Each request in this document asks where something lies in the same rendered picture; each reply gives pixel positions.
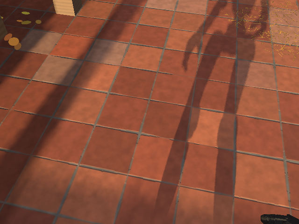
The right robot hand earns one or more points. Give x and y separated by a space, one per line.
278 219

